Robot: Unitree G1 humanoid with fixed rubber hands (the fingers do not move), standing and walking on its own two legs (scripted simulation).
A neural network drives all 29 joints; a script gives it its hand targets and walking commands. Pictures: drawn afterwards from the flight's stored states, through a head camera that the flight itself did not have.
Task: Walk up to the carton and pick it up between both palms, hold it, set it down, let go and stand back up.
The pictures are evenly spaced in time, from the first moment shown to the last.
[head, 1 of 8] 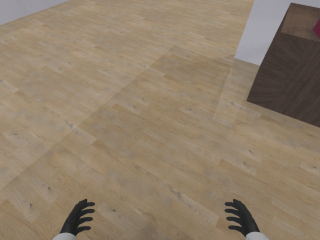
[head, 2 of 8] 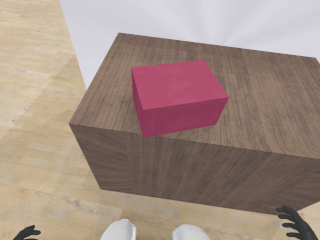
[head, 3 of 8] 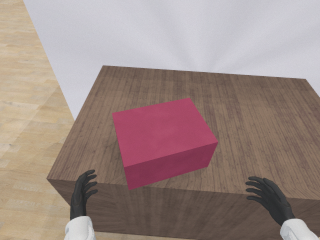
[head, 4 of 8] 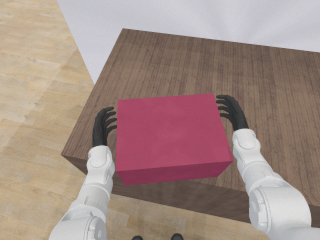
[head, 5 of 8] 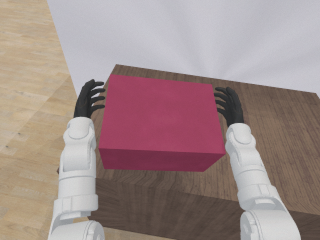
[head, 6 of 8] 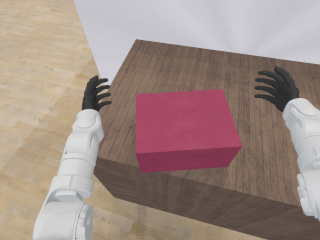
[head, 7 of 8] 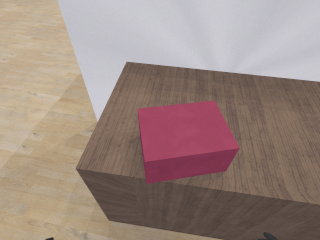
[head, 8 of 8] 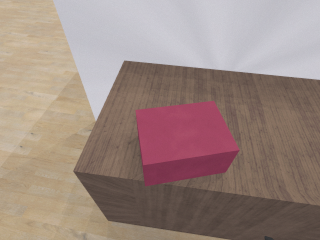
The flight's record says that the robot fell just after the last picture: no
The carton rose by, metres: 0.20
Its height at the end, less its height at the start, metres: +0.00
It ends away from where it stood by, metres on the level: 0.01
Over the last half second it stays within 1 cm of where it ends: yes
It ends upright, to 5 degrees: yes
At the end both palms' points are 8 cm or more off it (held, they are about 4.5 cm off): yes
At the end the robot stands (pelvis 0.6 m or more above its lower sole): yes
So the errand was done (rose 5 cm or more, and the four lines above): yes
